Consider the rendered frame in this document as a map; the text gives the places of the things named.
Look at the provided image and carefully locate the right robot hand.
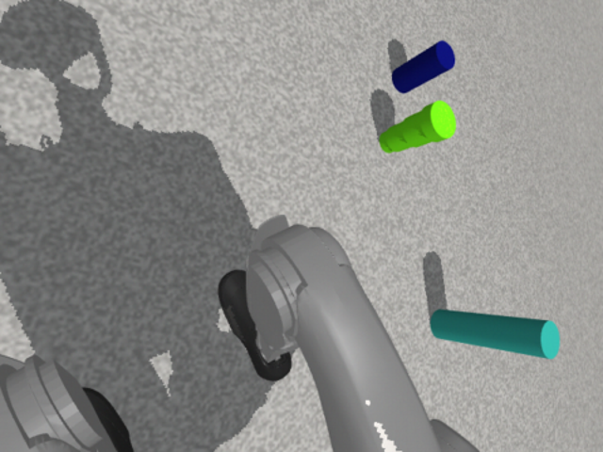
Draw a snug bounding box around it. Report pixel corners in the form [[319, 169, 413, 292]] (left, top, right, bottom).
[[430, 419, 480, 452]]

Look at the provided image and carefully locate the left robot foot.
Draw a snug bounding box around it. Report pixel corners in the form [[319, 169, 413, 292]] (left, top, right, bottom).
[[83, 388, 134, 452]]

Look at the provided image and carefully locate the right robot foot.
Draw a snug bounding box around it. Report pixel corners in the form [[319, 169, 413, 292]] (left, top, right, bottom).
[[218, 270, 291, 381]]

